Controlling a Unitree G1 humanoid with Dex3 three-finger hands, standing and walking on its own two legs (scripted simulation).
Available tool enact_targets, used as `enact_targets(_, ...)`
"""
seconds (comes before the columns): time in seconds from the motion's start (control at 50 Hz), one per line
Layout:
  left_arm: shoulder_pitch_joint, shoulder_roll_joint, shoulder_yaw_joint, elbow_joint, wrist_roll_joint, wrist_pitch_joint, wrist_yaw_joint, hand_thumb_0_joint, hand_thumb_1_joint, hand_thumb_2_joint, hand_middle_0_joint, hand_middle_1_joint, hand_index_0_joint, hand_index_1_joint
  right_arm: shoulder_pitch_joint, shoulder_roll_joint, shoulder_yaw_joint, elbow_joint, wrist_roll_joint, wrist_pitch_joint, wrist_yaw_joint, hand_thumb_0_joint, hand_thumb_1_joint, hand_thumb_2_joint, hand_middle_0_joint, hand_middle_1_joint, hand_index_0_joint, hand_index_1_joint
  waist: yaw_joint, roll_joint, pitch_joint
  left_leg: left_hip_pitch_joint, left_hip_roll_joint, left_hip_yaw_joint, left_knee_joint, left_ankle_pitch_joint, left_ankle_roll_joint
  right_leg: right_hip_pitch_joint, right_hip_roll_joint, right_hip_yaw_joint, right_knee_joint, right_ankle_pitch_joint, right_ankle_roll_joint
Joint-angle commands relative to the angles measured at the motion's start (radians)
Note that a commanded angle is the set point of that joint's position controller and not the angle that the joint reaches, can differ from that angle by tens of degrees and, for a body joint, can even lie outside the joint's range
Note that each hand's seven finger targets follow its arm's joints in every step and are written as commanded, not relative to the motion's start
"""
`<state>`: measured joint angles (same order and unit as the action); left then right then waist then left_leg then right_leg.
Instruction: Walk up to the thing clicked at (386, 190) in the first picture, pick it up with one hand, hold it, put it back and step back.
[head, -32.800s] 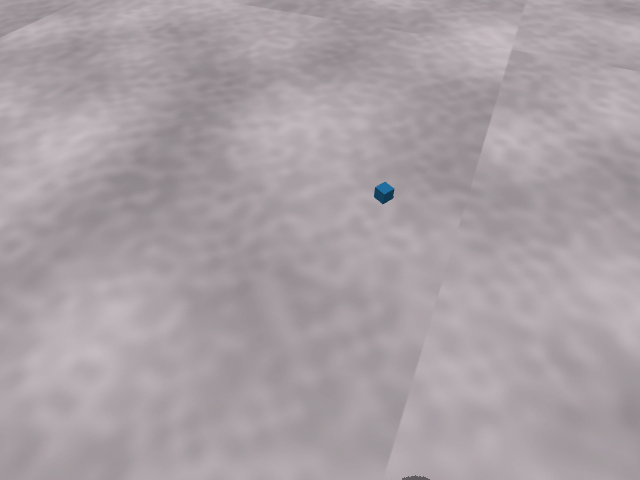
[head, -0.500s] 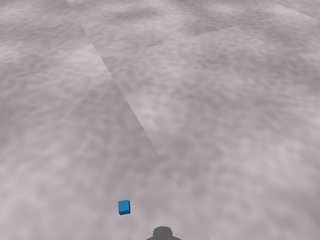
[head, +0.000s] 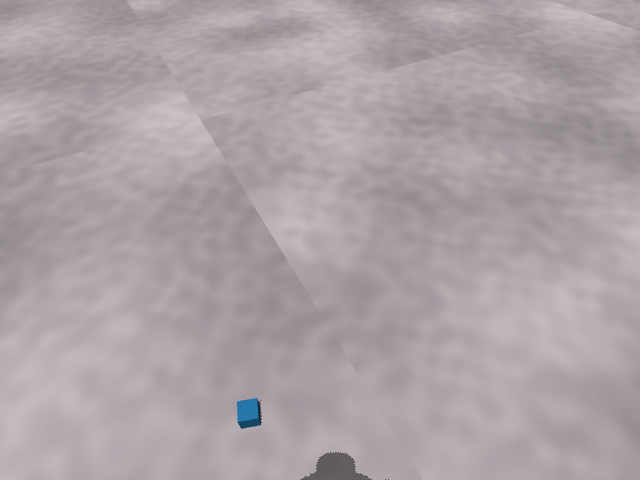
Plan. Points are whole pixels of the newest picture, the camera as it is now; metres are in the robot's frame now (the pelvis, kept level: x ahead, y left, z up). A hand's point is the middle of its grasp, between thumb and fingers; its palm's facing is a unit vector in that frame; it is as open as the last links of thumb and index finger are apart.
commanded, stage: stand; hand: left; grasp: from above
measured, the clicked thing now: (249, 413) +0.46 +0.25 -0.75
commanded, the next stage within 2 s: step back in 1.42 s
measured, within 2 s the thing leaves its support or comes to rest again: neither
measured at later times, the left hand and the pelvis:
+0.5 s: hand out of the picture +0.07 +0.21 -0.17, palm faces +0.00 -0.97 -0.26, open 7.3 cm; pelvis +0.03 +0.00 +0.00, yaw -1 degrees
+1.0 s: hand out of the picture +0.06 +0.19 -0.18, palm faces +0.01 -0.98 -0.22, open 7.3 cm; pelvis +0.04 +0.00 +0.00, yaw -1 degrees
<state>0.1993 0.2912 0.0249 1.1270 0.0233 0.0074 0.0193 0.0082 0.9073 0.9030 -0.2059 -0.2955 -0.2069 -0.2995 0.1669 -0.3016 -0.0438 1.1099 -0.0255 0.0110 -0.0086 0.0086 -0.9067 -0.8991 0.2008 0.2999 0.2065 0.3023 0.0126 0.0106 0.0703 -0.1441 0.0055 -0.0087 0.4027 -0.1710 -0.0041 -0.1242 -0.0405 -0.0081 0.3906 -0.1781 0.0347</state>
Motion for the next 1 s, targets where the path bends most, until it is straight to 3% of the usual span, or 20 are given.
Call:
enact_targets(0.0,-0.031,0.201,0.039,-0.051,0.002,-0.026,0.012,0.0,0.899,0.9,-0.2,-0.3,-0.2,-0.3,-0.035,-0.171,-0.019,-0.053,0.003,-0.024,-0.007,0.0,-0.9,-0.9,0.2,0.3,0.2,0.3,-0.006,-0.016,0.015,-0.047,0.076,-0.095,-0.112,-0.135,0.028,-0.058,-0.07,0.098,-0.12,-0.159,-0.042)
enact_targets(0.1,-0.045,0.187,0.036,-0.047,-0.002,-0.025,0.01,0.0,0.899,0.9,-0.2,-0.3,-0.2,-0.3,-0.03,-0.173,-0.013,-0.045,0.005,-0.027,-0.01,0.0,-0.9,-0.9,0.2,0.3,0.2,0.3,-0.01,-0.007,-0.021,-0.025,0.086,-0.091,-0.108,-0.059,0.029,-0.025,-0.074,0.095,-0.108,-0.081,-0.048)
enact_targets(0.14,-0.033,0.169,0.03,-0.035,-0.004,-0.021,0.008,0.0,0.899,0.9,-0.2,-0.3,-0.2,-0.3,-0.023,-0.154,-0.005,-0.033,0.007,-0.025,-0.01,0.0,-0.9,-0.9,0.2,0.3,0.2,0.3,-0.006,0.001,-0.003,-0.041,0.086,-0.096,-0.121,-0.104,0.031,-0.032,-0.064,0.085,-0.105,-0.091,-0.045)
enact_targets(0.2,-0.035,0.149,0.025,-0.026,-0.009,-0.019,0.007,0.0,0.899,0.9,-0.2,-0.3,-0.2,-0.3,-0.007,-0.128,0.005,-0.021,0.009,-0.026,-0.011,0.0,-0.9,-0.9,0.2,0.3,0.2,0.3,-0.01,0.003,-0.037,-0.005,0.087,-0.081,-0.117,-0.015,0.026,-0.007,-0.068,0.086,-0.097,-0.009,-0.052)
enact_targets(0.24,-0.032,0.153,0.024,-0.027,-0.007,-0.021,0.008,0.0,0.899,0.9,-0.2,-0.3,-0.2,-0.3,-0.017,-0.144,0.004,-0.022,0.011,-0.028,-0.011,0.0,-0.9,-0.9,0.2,0.3,0.2,0.3,-0.005,-0.005,-0.03,-0.011,0.088,-0.084,-0.111,0.01,0.028,0.002,-0.069,0.083,-0.099,0.011,-0.049)
enact_targets(0.28,-0.034,0.122,0.017,-0.013,-0.009,-0.015,0.007,0.0,0.899,0.9,-0.2,-0.3,-0.2,-0.3,-0.002,-0.119,0.012,-0.007,0.01,-0.025,-0.014,0.0,-0.9,-0.9,0.2,0.3,0.2,0.3,-0.01,-0.004,-0.023,-0.016,0.085,-0.078,-0.123,-0.008,0.024,-0.006,-0.062,0.078,-0.098,0.005,-0.05)
enact_targets(0.32,-0.027,0.128,0.018,-0.011,-0.007,-0.013,0.008,0.0,0.899,0.9,-0.2,-0.3,-0.2,-0.3,-0.004,-0.135,0.008,-0.007,0.011,-0.021,-0.014,0.0,-0.9,-0.9,0.2,0.3,0.2,0.3,-0.009,-0.009,-0.004,-0.028,0.082,-0.079,-0.124,-0.038,0.026,-0.015,-0.06,0.079,-0.11,-0.028,-0.047)
enact_targets(0.38,-0.034,0.123,0.019,-0.014,-0.007,-0.015,0.008,0.0,0.899,0.9,-0.2,-0.3,-0.2,-0.3,0.002,-0.117,0.011,0.0,0.009,-0.025,-0.016,0.0,-0.9,-0.9,0.2,0.3,0.2,0.3,-0.011,-0.015,-0.027,0.001,0.087,-0.075,-0.121,0.025,0.021,-0.014,-0.062,0.078,-0.1,0.013,-0.048)
enact_targets(0.42,-0.028,0.102,0.015,-0.007,-0.009,-0.015,0.01,0.0,0.899,0.9,-0.2,-0.3,-0.2,-0.3,0.009,-0.101,0.014,0.007,0.011,-0.027,-0.018,0.0,-0.9,-0.9,0.2,0.3,0.2,0.3,-0.012,0.0,-0.083,0.039,0.092,-0.063,-0.097,0.125,0.026,0.023,-0.07,0.078,-0.085,0.13,-0.049)
enact_targets(0.58,-0.006,0.055,0.008,0.014,-0.008,-0.008,0.014,0.0,0.899,0.9,-0.2,-0.3,-0.2,-0.3,0.023,-0.056,0.021,0.026,0.012,-0.02,-0.023,0.0,-0.9,-0.9,0.2,0.3,0.2,0.3,-0.012,-0.017,-0.031,0.016,0.087,-0.055,-0.103,0.114,0.022,-0.004,-0.058,0.065,-0.087,0.109,-0.041)
enact_targets(0.62,0.007,0.049,0.008,0.019,-0.006,-0.009,0.015,0.0,0.899,0.9,-0.2,-0.3,-0.2,-0.3,0.035,-0.056,0.019,0.031,0.011,-0.022,-0.024,0.0,-0.9,-0.9,0.2,0.3,0.2,0.3,-0.013,-0.016,-0.053,0.038,0.091,-0.051,-0.095,0.163,0.023,0.012,-0.061,0.065,-0.081,0.15,-0.042)
enact_targets(0.78,0.008,0.053,0.016,0.016,-0.003,-0.014,0.02,0.0,0.899,0.9,-0.2,-0.3,-0.2,-0.3,0.045,-0.057,0.012,0.03,0.009,-0.024,-0.028,0.0,-0.9,-0.9,0.2,0.3,0.2,0.3,-0.016,-0.013,-0.041,0.027,0.088,-0.048,-0.089,0.15,0.024,0.011,-0.063,0.069,-0.084,0.149,-0.037)
enact_targets(0.86,0.021,0.028,0.015,0.022,-0.003,-0.012,0.023,0.0,0.899,0.9,-0.2,-0.3,-0.2,-0.3,0.052,-0.024,0.014,0.033,0.009,-0.024,-0.03,0.0,-0.9,-0.9,0.2,0.3,0.2,0.3,-0.016,-0.009,-0.062,0.042,0.089,-0.043,-0.081,0.196,0.024,0.021,-0.057,0.058,-0.066,0.183,-0.041)
enact_targets(0.9,0.025,0.037,0.017,0.021,-0.003,-0.01,0.022,0.0,0.9,0.9,-0.2,-0.3,-0.2,-0.3,0.05,-0.039,0.008,0.029,0.007,-0.023,-0.03,0.0,-0.9,-0.9,0.2,0.3,0.2,0.3,-0.017,-0.011,-0.03,0.033,0.089,-0.043,-0.09,0.145,0.024,-0.003,-0.056,0.062,-0.074,0.13,-0.04)
enact_targets(0.98,0.011,0.064,0.027,0.002,0.0,-0.015,0.02,0.0,0.9,0.9,-0.2,-0.3,-0.2,-0.3,0.044,-0.067,0.001,0.013,0.005,-0.03,-0.03,0.0,-0.9,-0.9,0.2,0.3,0.2,0.3,-0.016,0.011,-0.033,0.026,0.093,-0.048,-0.089,0.145,0.024,0.004,-0.062,0.07,-0.072,0.125,-0.04)
